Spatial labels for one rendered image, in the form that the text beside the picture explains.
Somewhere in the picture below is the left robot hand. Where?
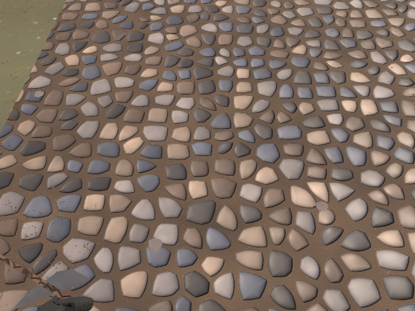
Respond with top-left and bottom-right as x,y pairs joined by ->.
37,297 -> 93,311

